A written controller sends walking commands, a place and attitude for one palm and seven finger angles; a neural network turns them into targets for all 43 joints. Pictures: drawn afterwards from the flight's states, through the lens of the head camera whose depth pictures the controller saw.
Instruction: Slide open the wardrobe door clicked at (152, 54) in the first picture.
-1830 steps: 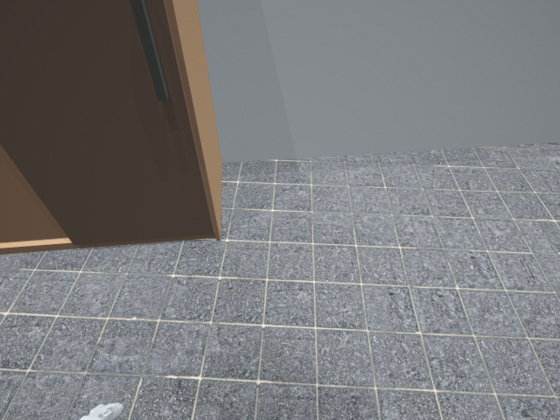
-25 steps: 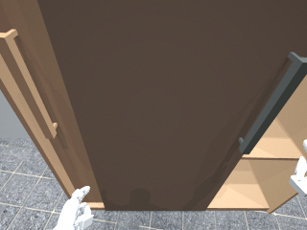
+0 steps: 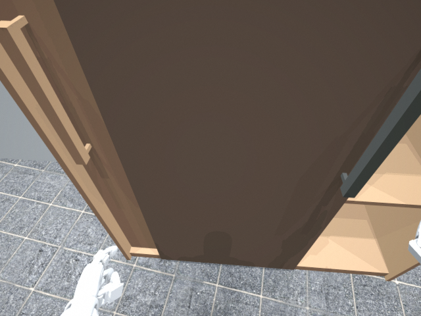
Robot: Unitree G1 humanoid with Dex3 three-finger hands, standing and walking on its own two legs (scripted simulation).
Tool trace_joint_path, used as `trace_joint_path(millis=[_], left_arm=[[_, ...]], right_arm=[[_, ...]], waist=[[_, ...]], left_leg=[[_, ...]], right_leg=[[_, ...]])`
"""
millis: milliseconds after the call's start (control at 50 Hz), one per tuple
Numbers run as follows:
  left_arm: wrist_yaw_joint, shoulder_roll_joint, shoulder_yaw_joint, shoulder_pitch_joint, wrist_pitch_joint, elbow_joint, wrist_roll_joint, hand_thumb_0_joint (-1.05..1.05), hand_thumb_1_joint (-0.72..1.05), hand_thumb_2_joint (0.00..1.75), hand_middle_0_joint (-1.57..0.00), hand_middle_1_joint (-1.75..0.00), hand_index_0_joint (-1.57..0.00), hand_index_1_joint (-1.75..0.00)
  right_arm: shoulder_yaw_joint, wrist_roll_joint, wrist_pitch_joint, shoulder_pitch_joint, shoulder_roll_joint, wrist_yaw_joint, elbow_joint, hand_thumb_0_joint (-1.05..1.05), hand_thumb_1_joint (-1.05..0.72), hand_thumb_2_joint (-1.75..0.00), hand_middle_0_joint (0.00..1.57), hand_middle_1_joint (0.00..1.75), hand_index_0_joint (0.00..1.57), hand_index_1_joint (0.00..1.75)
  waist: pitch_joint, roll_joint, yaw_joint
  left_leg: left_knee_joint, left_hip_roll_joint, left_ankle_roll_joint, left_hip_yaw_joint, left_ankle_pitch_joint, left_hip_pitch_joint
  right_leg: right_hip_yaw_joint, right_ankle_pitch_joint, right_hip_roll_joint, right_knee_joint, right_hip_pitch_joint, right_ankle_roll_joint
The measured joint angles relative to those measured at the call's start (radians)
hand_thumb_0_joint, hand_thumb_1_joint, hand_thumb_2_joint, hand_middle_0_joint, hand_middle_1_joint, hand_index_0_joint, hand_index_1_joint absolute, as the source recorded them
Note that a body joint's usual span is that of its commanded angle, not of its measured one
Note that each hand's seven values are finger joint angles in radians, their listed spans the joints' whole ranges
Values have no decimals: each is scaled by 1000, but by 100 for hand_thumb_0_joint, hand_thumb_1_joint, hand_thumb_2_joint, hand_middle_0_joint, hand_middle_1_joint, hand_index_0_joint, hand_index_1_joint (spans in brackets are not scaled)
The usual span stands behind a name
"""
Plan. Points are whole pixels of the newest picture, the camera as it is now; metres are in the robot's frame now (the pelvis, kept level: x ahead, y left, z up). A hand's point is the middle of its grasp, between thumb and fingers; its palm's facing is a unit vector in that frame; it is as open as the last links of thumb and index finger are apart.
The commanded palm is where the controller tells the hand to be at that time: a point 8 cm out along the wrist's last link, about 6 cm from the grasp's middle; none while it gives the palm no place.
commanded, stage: step back with the hand held close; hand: right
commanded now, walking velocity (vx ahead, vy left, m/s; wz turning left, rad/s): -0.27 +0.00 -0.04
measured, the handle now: (380, 134) +0.42 -0.31 +0.14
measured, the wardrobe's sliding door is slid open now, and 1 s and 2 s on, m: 0.43 0.43 0.43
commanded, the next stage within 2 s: stop stepping back and stand still in 0.74 s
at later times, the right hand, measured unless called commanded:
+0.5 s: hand out of the picture +0.10 -0.29 +0.16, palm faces +0.44 +0.80 -0.42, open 7.5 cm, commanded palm +0.03 -0.33 +0.17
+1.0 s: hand out of the picture -0.02 -0.28 +0.17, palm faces +0.36 +0.81 -0.45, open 7.4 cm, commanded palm -0.07 -0.33 +0.17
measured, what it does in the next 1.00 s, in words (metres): walks backwards: left foot, then right foot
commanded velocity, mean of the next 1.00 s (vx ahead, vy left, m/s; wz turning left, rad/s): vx -0.21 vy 0.01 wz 0.00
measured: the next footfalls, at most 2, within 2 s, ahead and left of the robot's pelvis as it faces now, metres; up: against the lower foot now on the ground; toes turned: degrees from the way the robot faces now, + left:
left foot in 0.24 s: -0.06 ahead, +0.11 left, +0.00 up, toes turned -6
right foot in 0.74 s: -0.05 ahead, -0.12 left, +0.00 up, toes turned -1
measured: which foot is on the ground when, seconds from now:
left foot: down 0.00-0.16, up 0.18-0.22, down 0.24-0.76, up 0.78-1.00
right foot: down 0.00-0.58, up 0.60-0.72, down 0.74-1.00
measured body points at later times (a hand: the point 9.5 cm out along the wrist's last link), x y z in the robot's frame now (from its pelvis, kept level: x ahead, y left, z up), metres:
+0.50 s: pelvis -0.09 -0.02 -0.01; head -0.07 -0.05 +0.44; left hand +0.11 +0.19 -0.08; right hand +0.07 -0.33 +0.18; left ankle -0.09 +0.12 -0.74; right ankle +0.04 -0.08 -0.74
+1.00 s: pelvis -0.21 -0.03 -0.01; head -0.20 -0.07 +0.44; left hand -0.04 +0.19 -0.07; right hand -0.04 -0.32 +0.20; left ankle -0.26 +0.09 -0.73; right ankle -0.10 -0.12 -0.74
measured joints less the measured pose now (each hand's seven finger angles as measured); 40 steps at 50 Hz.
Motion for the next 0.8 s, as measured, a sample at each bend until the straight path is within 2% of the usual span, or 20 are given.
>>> trace_joint_path(millis=[140,220,280,320,360,420,480,520,560,600,620,660,680,700,740,760,800], left_arm=[[1,-19,-1,24,-16,-31,3,1,90,90,-20,-30,-20,-30],[-3,-23,-3,49,-45,-21,5,1,90,90,-20,-30,-20,-30],[-8,-32,-10,59,-58,-5,4,1,90,90,-21,-30,-20,-30],[-10,-39,-16,51,-68,4,7,1,90,90,-21,-30,-20,-30],[-9,-37,-17,31,-78,22,8,1,90,90,-21,-30,-21,-30],[-8,-46,-23,14,-92,39,7,1,90,90,-21,-30,-21,-30],[-8,-59,-26,9,-102,31,11,1,90,89,-21,-30,-21,-30],[-12,-66,-23,11,-103,18,15,1,90,89,-21,-30,-21,-30],[-18,-65,-18,9,-100,9,16,1,90,89,-21,-30,-21,-30],[-25,-59,-12,9,-95,15,14,1,90,89,-21,-30,-21,-30],[-28,-56,-8,12,-92,27,15,1,90,89,-21,-30,-21,-30],[-31,-51,-1,29,-79,54,15,1,90,89,-21,-30,-21,-30],[-29,-49,0,41,-73,62,15,1,90,89,-21,-30,-21,-30],[-24,-44,-1,53,-70,67,16,1,90,90,-21,-30,-21,-30],[-8,-16,-4,67,-76,58,14,1,90,90,-21,-30,-21,-30],[2,-12,1,54,-82,64,15,1,90,90,-21,-30,-21,-30],[6,-24,8,14,-90,74,13,1,90,90,-21,-30,-20,-30]], right_arm=[[-76,-8,-46,24,-81,-5,-75,2,-88,-90,21,30,21,30],[-99,-23,-69,7,-64,-9,-55,2,-88,-90,21,30,21,30],[-112,-28,-79,15,-38,-16,-35,2,-89,-90,21,30,21,30],[-113,-28,-82,12,-18,-17,-25,2,-89,-90,21,30,21,30],[-86,-25,-81,-12,15,-17,-10,2,-89,-90,21,30,21,30],[-40,-23,-73,-39,30,-16,-23,2,-89,-90,21,30,21,30],[-32,-30,-79,-45,6,-8,-59,2,-89,-90,21,30,21,30],[-50,-31,-88,-39,-24,-3,-80,2,-89,-90,21,30,21,30],[-76,-21,-99,-19,-50,-4,-98,2,-88,-90,21,30,21,30],[-94,-10,-112,12,-66,-10,-113,2,-88,-90,21,30,21,30],[-97,-7,-118,29,-67,-13,-118,2,-88,-90,21,30,21,30],[-92,-11,-125,49,-56,-20,-114,2,-88,-90,21,30,21,30],[-85,-15,-125,48,-48,-23,-105,2,-88,-90,21,30,21,30],[-78,-19,-123,36,-40,-27,-94,1,-88,-90,21,30,21,30],[-61,-23,-113,-20,-24,-33,-68,1,-88,-90,21,30,21,30],[-57,-25,-110,-66,-21,-36,-44,1,-88,-90,21,30,21,30],[-62,-25,-104,-137,-24,-40,5,1,-88,-90,21,30,21,30]], waist=[[9,35,12],[-17,6,16],[-49,0,2],[-51,11,-14],[-27,-4,-22],[6,1,-27],[16,14,-13],[10,21,2],[4,17,11],[-6,15,9],[-17,20,0],[-52,43,-17],[-71,58,-21],[-86,70,-21],[-96,59,-10],[-79,65,2],[-17,92,1]], left_leg=[[106,25,-13,-17,-17,-73],[214,6,-8,-26,-51,-82],[185,1,1,-31,-98,-55],[132,7,3,-42,-140,-45],[119,-3,-18,-38,-115,-55],[112,-7,-22,-32,-73,-61],[137,-20,0,-31,-103,-73],[141,-30,16,-26,-124,-69],[118,-36,17,-19,-71,-72],[108,-40,11,-19,-32,-77],[108,-40,8,-28,-31,-78],[105,-30,1,-55,-29,-81],[102,-22,-4,-66,-25,-85],[103,-15,-10,-72,-22,-92],[135,-16,-24,-58,-26,-129],[173,-4,-25,-54,-33,-161],[266,1,-9,-86,-75,-209]], right_leg=[[-14,14,26,29,-42,-31],[12,23,33,53,-81,-45],[14,30,37,68,-128,-46],[1,43,40,74,-159,-45],[7,67,30,63,-169,-43],[14,111,28,22,-158,-39],[26,136,28,-4,-156,-35],[37,126,31,-6,-169,-28],[43,97,24,9,-188,-15],[49,-3,20,75,-219,20],[58,-60,22,147,-231,38],[70,-135,32,298,-226,57],[71,-153,33,329,-204,60],[72,-155,27,311,-169,60],[96,-70,-4,158,-82,52],[102,-67,9,141,-92,40],[83,-45,31,142,-104,17]])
